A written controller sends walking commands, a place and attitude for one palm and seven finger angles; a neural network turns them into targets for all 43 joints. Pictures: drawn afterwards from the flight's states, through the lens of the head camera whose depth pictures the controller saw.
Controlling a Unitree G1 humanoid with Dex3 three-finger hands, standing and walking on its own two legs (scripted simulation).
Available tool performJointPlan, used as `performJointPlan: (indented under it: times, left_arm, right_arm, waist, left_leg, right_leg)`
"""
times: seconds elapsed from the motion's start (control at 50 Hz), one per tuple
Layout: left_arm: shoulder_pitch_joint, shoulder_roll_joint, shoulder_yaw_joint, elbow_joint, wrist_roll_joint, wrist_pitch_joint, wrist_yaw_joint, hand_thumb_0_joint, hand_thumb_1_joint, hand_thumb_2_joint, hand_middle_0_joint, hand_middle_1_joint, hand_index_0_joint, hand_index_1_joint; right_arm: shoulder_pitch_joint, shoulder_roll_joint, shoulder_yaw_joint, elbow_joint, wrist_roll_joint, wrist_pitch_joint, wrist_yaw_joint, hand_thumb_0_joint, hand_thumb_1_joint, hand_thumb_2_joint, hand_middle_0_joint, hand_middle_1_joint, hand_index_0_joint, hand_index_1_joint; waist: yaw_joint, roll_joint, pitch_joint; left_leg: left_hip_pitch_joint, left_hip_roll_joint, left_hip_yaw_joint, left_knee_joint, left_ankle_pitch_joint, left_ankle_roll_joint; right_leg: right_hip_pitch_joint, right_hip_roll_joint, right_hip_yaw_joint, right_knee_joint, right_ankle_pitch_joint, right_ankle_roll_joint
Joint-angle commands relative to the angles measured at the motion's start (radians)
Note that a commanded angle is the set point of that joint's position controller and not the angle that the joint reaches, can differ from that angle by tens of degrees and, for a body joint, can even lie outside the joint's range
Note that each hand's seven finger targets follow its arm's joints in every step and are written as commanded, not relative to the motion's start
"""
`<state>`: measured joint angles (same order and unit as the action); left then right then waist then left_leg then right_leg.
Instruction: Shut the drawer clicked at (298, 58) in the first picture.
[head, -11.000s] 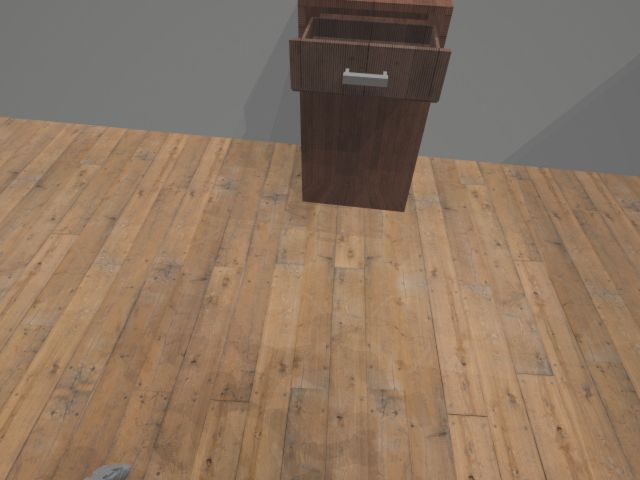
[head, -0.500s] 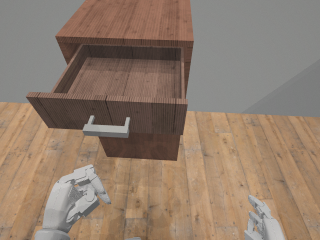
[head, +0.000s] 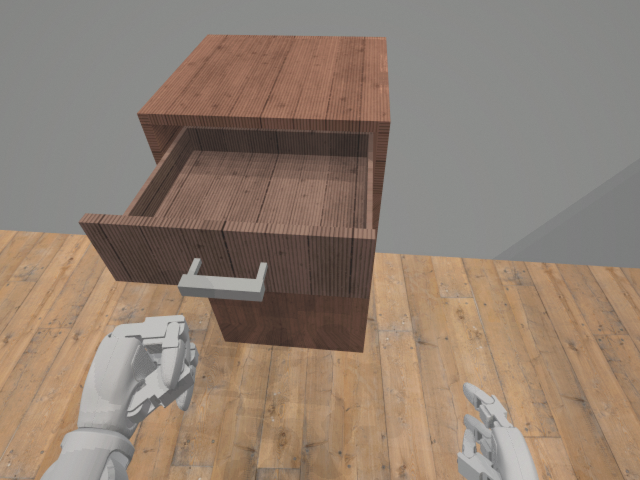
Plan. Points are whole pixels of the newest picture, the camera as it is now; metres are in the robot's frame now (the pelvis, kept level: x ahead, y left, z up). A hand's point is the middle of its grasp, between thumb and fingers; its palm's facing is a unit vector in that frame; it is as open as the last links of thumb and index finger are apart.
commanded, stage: raise the hand and make a fist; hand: left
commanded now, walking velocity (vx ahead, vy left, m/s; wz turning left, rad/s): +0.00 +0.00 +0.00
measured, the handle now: (225, 277) +0.39 +0.19 +0.02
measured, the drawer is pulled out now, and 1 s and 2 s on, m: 0.28 0.28 0.28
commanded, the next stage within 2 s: bring the fist close to the handle in 0.34 s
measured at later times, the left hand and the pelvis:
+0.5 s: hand (185, 377) +0.19 +0.16 +0.12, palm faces +0.01 -1.00 -0.06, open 3.3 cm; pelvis +0.00 -0.02 +0.01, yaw +0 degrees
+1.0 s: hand (212, 359) +0.24 +0.15 +0.07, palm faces -0.01 -1.00 -0.03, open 3.3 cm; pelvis -0.01 +0.00 +0.00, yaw -1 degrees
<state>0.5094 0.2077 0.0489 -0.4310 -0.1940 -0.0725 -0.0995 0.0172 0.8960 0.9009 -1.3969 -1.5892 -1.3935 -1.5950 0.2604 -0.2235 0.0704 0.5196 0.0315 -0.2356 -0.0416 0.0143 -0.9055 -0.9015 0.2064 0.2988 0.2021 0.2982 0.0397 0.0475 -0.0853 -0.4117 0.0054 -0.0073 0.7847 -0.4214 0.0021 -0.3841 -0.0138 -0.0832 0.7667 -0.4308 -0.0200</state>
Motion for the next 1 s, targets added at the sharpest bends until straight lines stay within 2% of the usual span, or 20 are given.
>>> performJointPlan:
  times: [0.0, 0.06, 0.08, 0.16, 0.2, 0.24, 0.34, 0.38, 0.44, 0.48, 0.52, 0.58, 0.64, 0.7, 0.72, 0.78, 0.82, 0.86, 0.96, 0.98]
  left_arm:
    - [-0.077, 0.032, 0.042, -0.137, -0.036, -0.065, -0.026, 0.0, 0.9, 0.9, -1.4, -1.6, -1.4, -1.6]
    - [-0.051, 0.068, 0.061, -0.137, -0.051, -0.04, -0.072, 0.0, 0.9, 0.9, -1.4, -1.6, -1.4, -1.6]
    - [-0.045, 0.097, 0.097, -0.103, -0.049, -0.031, -0.075, 0.0, 0.9, 0.9, -1.4, -1.6, -1.4, -1.6]
    - [-0.081, 0.13, 0.16, -0.152, -0.054, -0.06, -0.063, 0.0, 0.9, 0.9, -1.4, -1.6, -1.4, -1.6]
    - [-0.109, 0.152, 0.203, -0.158, -0.064, -0.097, -0.045, 0.0, 0.9, 0.9, -1.4, -1.6, -1.4, -1.6]
    - [-0.091, 0.129, 0.194, -0.144, -0.074, -0.125, -0.045, 0.0, 0.9, 0.9, -1.4, -1.6, -1.4, -1.6]
    - [-0.059, 0.099, 0.146, -0.092, -0.088, -0.139, -0.105, 0.0, 0.9, 0.9, -1.4, -1.6, -1.4, -1.6]
    - [-0.072, 0.108, 0.15, -0.043, -0.091, -0.121, -0.128, 0.0, 0.9, 0.9, -1.4, -1.6, -1.4, -1.6]
    - [-0.115, 0.108, 0.136, -0.042, -0.09, -0.106, -0.142, 0.0, 0.9, 0.9, -1.4, -1.6, -1.4, -1.6]
    - [-0.15, 0.129, 0.169, -0.01, -0.088, -0.11, -0.126, 0.0, 0.9, 0.9, -1.4, -1.6, -1.4, -1.6]
    - [-0.176, 0.11, 0.158, 0.0, -0.08, -0.126, -0.113, 0.0, 0.9, 0.9, -1.4, -1.6, -1.4, -1.6]
    - [-0.217, 0.13, 0.18, -0.008, -0.067, -0.164, -0.087, 0.0, 0.9, 0.9, -1.4, -1.6, -1.4, -1.6]
    - [-0.219, 0.083, 0.125, 0.013, -0.056, -0.186, -0.088, 0.0, 0.9, 0.9, -1.4, -1.6, -1.4, -1.6]
    - [-0.245, 0.084, 0.111, 0.08, -0.045, -0.191, -0.091, 0.0, 0.9, 0.9, -1.4, -1.6, -1.4, -1.6]
    - [-0.25, 0.055, 0.078, 0.091, -0.046, -0.191, -0.097, 0.0, 0.9, 0.9, -1.4, -1.6, -1.4, -1.6]
    - [-0.283, 0.106, 0.126, 0.163, -0.043, -0.189, -0.092, 0.0, 0.9, 0.9, -1.4, -1.6, -1.4, -1.6]
    - [-0.31, 0.074, 0.099, 0.143, -0.038, -0.202, -0.088, 0.0, 0.9, 0.9, -1.4, -1.6, -1.4, -1.6]
    - [-0.29, 0.092, 0.131, 0.134, -0.039, -0.216, -0.071, 0.0, 0.9, 0.9, -1.4, -1.6, -1.4, -1.6]
    - [-0.349, 0.043, 0.072, 0.16, -0.019, -0.258, -0.035, 0.0, 0.9, 0.9, -1.4, -1.6, -1.4, -1.6]
    - [-0.35, 0.054, 0.079, 0.18, -0.011, -0.264, -0.028, 0.0, 0.9, 0.9, -1.4, -1.6, -1.4, -1.6]
  right_arm:
    - [-0.103, -0.113, -0.053, -0.14, 0.012, -0.073, -0.016, 0.0, -0.9, -0.9, 0.2, 0.3, 0.2, 0.3]
    - [-0.11, -0.121, -0.06, -0.146, 0.015, -0.086, -0.023, 0.0, -0.9, -0.9, 0.2, 0.3, 0.2, 0.3]
    - [-0.119, -0.122, -0.061, -0.132, 0.013, -0.082, -0.027, 0.0, -0.9, -0.9, 0.2, 0.3, 0.2, 0.3]
    - [-0.114, -0.112, -0.063, -0.133, 0.009, -0.093, -0.03, 0.0, -0.9, -0.9, 0.2, 0.3, 0.2, 0.3]
    - [-0.111, -0.109, -0.065, -0.116, 0.008, -0.1, -0.029, 0.0, -0.9, -0.9, 0.2, 0.3, 0.2, 0.3]
    - [-0.109, -0.108, -0.065, -0.11, 0.01, -0.114, -0.023, 0.0, -0.9, -0.9, 0.2, 0.3, 0.2, 0.3]
    - [-0.105, -0.121, -0.069, -0.099, 0.015, -0.136, -0.021, 0.0, -0.9, -0.9, 0.2, 0.3, 0.2, 0.3]
    - [-0.112, -0.125, -0.07, -0.086, 0.018, -0.139, -0.026, 0.0, -0.9, -0.9, 0.2, 0.3, 0.2, 0.3]
    - [-0.115, -0.131, -0.07, -0.088, 0.017, -0.144, -0.034, 0.0, -0.9, -0.9, 0.2, 0.3, 0.2, 0.3]
    - [-0.114, -0.133, -0.073, -0.075, 0.012, -0.14, -0.038, 0.0, -0.9, -0.9, 0.2, 0.3, 0.2, 0.3]
    - [-0.109, -0.128, -0.072, -0.077, 0.009, -0.137, -0.036, 0.0, -0.9, -0.9, 0.2, 0.3, 0.2, 0.3]
    - [-0.107, -0.129, -0.072, -0.071, 0.003, -0.138, -0.029, 0.0, -0.9, -0.9, 0.2, 0.3, 0.2, 0.3]
    - [-0.097, -0.123, -0.07, -0.078, 0.0, -0.136, -0.019, 0.0, -0.9, -0.9, 0.2, 0.3, 0.2, 0.3]
    - [-0.091, -0.131, -0.072, -0.068, 0.0, -0.126, -0.016, 0.0, -0.9, -0.9, 0.2, 0.3, 0.2, 0.3]
    - [-0.094, -0.131, -0.071, -0.076, 0.0, -0.124, -0.015, 0.0, -0.9, -0.9, 0.2, 0.3, 0.2, 0.3]
    - [-0.098, -0.143, -0.075, -0.068, 0.0, -0.11, -0.021, 0.0, -0.9, -0.9, 0.2, 0.3, 0.2, 0.3]
    - [-0.094, -0.136, -0.078, -0.085, -0.002, -0.108, -0.017, 0.0, -0.9, -0.9, 0.2, 0.3, 0.2, 0.3]
    - [-0.086, -0.134, -0.083, -0.086, -0.005, -0.104, -0.013, 0.0, -0.9, -0.9, 0.2, 0.3, 0.2, 0.3]
    - [-0.08, -0.132, -0.083, -0.08, -0.012, -0.09, 0.0, 0.0, -0.9, -0.9, 0.2, 0.3, 0.2, 0.3]
    - [-0.079, -0.136, -0.084, -0.076, -0.013, -0.085, 0.002, 0.0, -0.9, -0.9, 0.2, 0.3, 0.2, 0.3]
  waist:
    - [-0.027, -0.056, -0.035]
    - [-0.017, -0.068, -0.061]
    - [-0.012, -0.084, -0.037]
    - [-0.005, -0.08, -0.063]
    - [-0.002, -0.048, -0.063]
    - [-0.004, -0.024, -0.068]
    - [-0.019, -0.04, -0.072]
    - [-0.024, -0.077, -0.028]
    - [-0.025, -0.075, -0.007]
    - [-0.027, -0.109, 0.007]
    - [-0.029, -0.102, -0.006]
    - [-0.023, -0.043, -0.067]
    - [-0.031, -0.002, -0.106]
    - [-0.044, -0.025, -0.069]
    - [-0.046, -0.031, -0.065]
    - [-0.045, -0.073, -0.04]
    - [-0.039, -0.059, -0.099]
    - [-0.026, -0.034, -0.158]
    - [-0.048, -0.024, -0.147]
    - [-0.052, -0.047, -0.125]
  left_leg:
    - [0.047, 0.0, -0.014, -0.137, 0.226, 0.02]
    - [0.044, -0.008, -0.001, -0.132, 0.241, 0.026]
    - [0.029, -0.009, -0.002, -0.134, 0.237, 0.026]
    - [0.047, -0.013, 0.006, -0.135, 0.263, 0.026]
    - [0.056, -0.014, 0.006, -0.139, 0.269, 0.022]
    - [0.068, -0.013, 0.009, -0.137, 0.279, 0.02]
    - [0.07, -0.015, 0.012, -0.129, 0.292, 0.022]
    - [0.05, -0.013, 0.008, -0.131, 0.264, 0.023]
    - [0.048, -0.017, 0.007, -0.142, 0.237, 0.026]
    - [0.04, -0.017, 0.001, -0.14, 0.227, 0.026]
    - [0.047, -0.019, 0.002, -0.143, 0.22, 0.025]
    - [0.067, -0.019, 0.002, -0.138, 0.249, 0.024]
    - [0.077, -0.019, 0.006, -0.128, 0.283, 0.021]
    - [0.042, -0.015, 0.0, -0.122, 0.262, 0.019]
    - [0.035, -0.016, -0.001, -0.12, 0.248, 0.019]
    - [-0.009, -0.015, -0.005, -0.114, 0.21, 0.019]
    - [0.007, -0.018, -0.004, -0.11, 0.231, 0.019]
    - [0.021, -0.016, 0.0, -0.099, 0.283, 0.015]
    - [-0.001, -0.01, -0.006, -0.078, 0.289, 0.01]
    - [-0.021, -0.008, -0.007, -0.073, 0.277, 0.012]
  right_leg:
    - [0.015, 0.01, 0.015, -0.158, 0.247, 0.012]
    - [0.054, -0.004, 0.042, -0.182, 0.291, 0.021]
    - [0.059, -0.005, 0.049, -0.195, 0.282, 0.021]
    - [0.076, -0.013, 0.061, -0.198, 0.323, 0.03]
    - [0.08, -0.009, 0.062, -0.198, 0.318, 0.023]
    - [0.08, -0.007, 0.055, -0.191, 0.341, 0.023]
    - [0.09, -0.016, 0.066, -0.196, 0.427, 0.037]
    - [0.078, -0.017, 0.08, -0.221, 0.382, 0.04]
    - [0.056, -0.013, 0.08, -0.233, 0.3, 0.036]
    - [0.039, -0.009, 0.078, -0.237, 0.264, 0.035]
    - [0.026, -0.005, 0.069, -0.226, 0.236, 0.032]
    - [0.036, 0.001, 0.054, -0.192, 0.274, 0.022]
    - [0.037, 0.002, 0.042, -0.16, 0.325, 0.017]
    - [0.006, 0.007, 0.037, -0.152, 0.302, 0.015]
    - [-0.006, 0.007, 0.035, -0.15, 0.286, 0.016]
    - [-0.026, 0.007, 0.046, -0.155, 0.23, 0.016]
    - [-0.019, 0.007, 0.04, -0.129, 0.252, 0.014]
    - [0.005, 0.006, 0.033, -0.102, 0.314, 0.01]
    - [-0.05, 0.012, 0.02, -0.063, 0.312, 0.009]
    - [-0.062, 0.012, 0.021, -0.064, 0.298, 0.008]
